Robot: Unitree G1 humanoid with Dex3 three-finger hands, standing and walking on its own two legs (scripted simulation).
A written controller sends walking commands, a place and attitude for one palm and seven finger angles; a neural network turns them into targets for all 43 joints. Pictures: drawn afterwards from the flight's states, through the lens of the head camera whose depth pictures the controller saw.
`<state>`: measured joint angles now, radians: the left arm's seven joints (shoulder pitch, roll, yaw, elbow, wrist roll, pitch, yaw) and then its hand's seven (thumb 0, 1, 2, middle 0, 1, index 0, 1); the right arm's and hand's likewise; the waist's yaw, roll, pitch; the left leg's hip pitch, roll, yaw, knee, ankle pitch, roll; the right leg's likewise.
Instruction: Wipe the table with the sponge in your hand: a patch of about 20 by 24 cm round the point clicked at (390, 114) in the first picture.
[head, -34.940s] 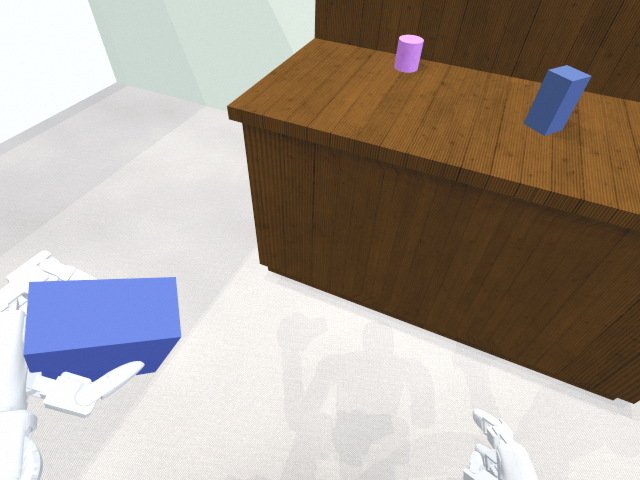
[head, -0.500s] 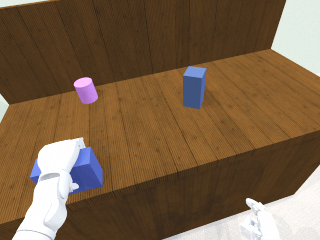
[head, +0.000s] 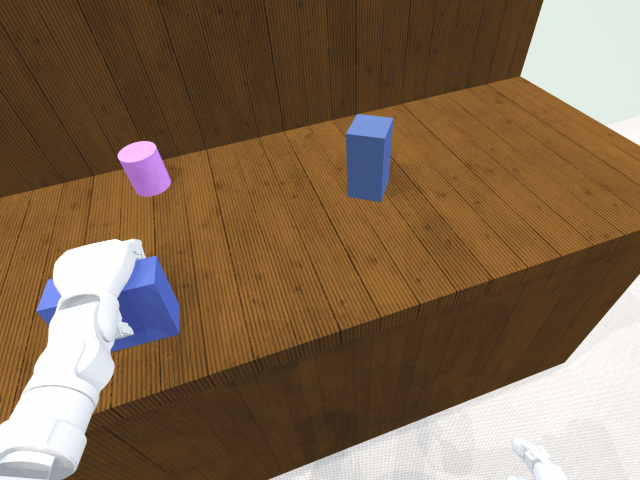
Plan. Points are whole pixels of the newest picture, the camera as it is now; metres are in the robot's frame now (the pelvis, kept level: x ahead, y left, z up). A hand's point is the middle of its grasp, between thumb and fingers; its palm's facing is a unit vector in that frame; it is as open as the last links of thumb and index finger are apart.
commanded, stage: wipe forward along the first lane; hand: left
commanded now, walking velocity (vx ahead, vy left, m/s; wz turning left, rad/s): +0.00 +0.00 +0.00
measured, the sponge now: (121, 315) +0.31 +0.32 +0.03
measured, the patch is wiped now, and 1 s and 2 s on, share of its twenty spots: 0.35 0.60 0.65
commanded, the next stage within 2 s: slide across to the middle lane in 0.96 s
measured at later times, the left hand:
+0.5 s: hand (116, 261) +0.38 +0.34 +0.07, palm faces -0.09 +0.00 -1.00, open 9.9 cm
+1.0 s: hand (114, 239) +0.42 +0.37 +0.07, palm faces -0.11 +0.01 -0.99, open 9.9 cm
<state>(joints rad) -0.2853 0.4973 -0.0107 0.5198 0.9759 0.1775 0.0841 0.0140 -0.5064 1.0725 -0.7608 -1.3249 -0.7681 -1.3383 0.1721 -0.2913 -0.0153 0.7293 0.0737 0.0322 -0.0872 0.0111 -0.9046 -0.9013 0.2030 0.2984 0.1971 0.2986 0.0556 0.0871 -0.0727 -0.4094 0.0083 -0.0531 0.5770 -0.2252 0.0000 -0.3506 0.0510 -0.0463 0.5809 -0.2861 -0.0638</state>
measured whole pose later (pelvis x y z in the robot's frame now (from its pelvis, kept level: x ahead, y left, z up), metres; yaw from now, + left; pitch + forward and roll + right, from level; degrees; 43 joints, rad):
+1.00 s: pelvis +0.02 +0.04 +0.00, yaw -1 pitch +10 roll -2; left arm -0.66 0.58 0.04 0.95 1.06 0.11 0.12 0.02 -0.53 1.10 -0.77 -1.32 -0.77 -1.36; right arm 0.25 -0.28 -0.01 0.72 0.08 0.09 -0.04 0.01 -0.90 -0.90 0.20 0.30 0.20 0.30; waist -0.02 0.05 -0.11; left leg -0.55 -0.01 -0.04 0.64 -0.26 0.03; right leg -0.47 0.03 -0.03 0.58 -0.29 -0.02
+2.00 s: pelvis +0.05 +0.03 +0.00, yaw -1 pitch +8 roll -1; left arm -0.54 0.39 -0.10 0.72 1.02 0.32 0.15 0.00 -0.50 1.10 -0.73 -1.36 -0.73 -1.40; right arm 0.18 -0.28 -0.02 0.72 0.07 0.13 -0.01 0.01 -0.91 -0.90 0.20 0.30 0.20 0.30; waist 0.00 0.07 -0.13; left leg -0.42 -0.01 -0.03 0.56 -0.27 0.01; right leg -0.34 0.03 -0.02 0.51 -0.31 -0.03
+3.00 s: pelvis +0.05 +0.03 +0.01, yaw -1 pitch +3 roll +0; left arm -0.21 0.32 -0.26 0.27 1.01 0.51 0.14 0.02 -0.48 1.09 -0.68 -1.41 -0.71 -1.42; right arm 0.05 -0.26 0.01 0.66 0.08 0.13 0.01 0.01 -0.91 -0.90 0.20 0.30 0.20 0.30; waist 0.07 0.09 -0.12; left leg -0.33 -0.02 -0.02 0.55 -0.28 0.02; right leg -0.26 0.02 -0.01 0.52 -0.32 -0.02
